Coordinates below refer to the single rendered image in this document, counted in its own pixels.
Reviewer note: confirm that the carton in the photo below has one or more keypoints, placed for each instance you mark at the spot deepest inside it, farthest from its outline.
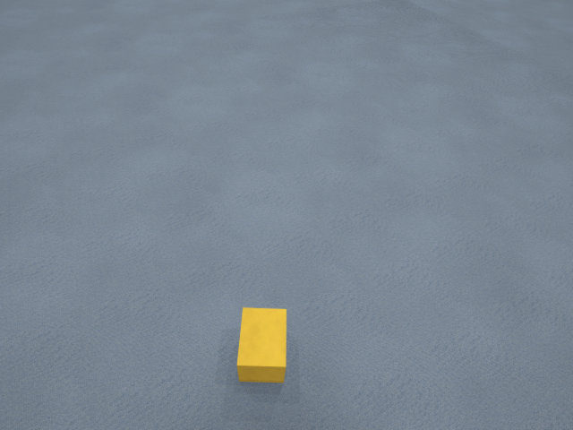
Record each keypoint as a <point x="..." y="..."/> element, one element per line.
<point x="262" y="352"/>

